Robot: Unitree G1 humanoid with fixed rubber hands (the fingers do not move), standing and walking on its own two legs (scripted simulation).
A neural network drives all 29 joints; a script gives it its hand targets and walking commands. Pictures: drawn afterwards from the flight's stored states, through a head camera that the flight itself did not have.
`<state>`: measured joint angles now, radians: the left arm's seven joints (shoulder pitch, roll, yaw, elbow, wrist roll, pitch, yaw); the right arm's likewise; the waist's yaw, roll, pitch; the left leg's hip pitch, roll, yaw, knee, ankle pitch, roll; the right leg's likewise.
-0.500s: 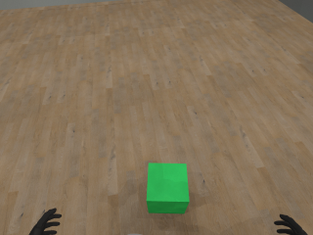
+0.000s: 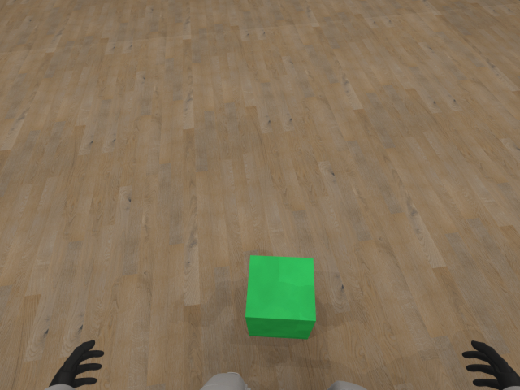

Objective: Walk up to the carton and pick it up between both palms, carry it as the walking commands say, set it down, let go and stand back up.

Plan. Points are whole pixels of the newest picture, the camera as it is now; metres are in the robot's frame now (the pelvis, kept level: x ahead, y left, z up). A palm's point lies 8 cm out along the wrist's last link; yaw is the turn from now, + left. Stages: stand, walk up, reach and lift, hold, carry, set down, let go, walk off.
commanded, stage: walk up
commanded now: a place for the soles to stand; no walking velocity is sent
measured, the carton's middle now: (279, 298) +0.44 -0.03 -0.64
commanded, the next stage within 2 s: reach and lift in 1.44 s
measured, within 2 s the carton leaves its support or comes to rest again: neither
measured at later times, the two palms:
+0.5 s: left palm out of the picture +0.10 +0.31 -0.09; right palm (492, 373) +0.15 -0.32 -0.08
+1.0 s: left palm out of the picture +0.11 +0.31 -0.09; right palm (504, 382) +0.14 -0.33 -0.08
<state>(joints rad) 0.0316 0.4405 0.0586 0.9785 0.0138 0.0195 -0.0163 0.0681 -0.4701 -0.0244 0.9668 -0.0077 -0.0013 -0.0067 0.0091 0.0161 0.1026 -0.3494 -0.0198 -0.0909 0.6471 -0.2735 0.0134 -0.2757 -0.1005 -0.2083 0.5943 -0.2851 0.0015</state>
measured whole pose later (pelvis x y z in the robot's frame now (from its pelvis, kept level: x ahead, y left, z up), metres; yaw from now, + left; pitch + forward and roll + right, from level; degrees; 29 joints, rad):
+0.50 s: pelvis +0.00 -0.01 +0.02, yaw +2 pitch -2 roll +0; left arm 0.05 0.39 0.02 1.05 0.00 -0.01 -0.01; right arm 0.00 -0.40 -0.01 1.05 0.00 -0.02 0.00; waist 0.02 0.00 0.06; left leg -0.21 -0.01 -0.08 0.40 -0.16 -0.02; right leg -0.15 -0.01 -0.05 0.39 -0.21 0.00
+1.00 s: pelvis +0.03 -0.01 +0.02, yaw +0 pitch -1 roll +0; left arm 0.09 0.41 0.04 1.05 0.01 0.00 -0.02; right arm 0.06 -0.40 -0.01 1.08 -0.02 -0.04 -0.01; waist 0.01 -0.02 0.05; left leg -0.16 0.00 -0.05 0.37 -0.18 -0.01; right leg -0.12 0.00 -0.02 0.36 -0.22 0.00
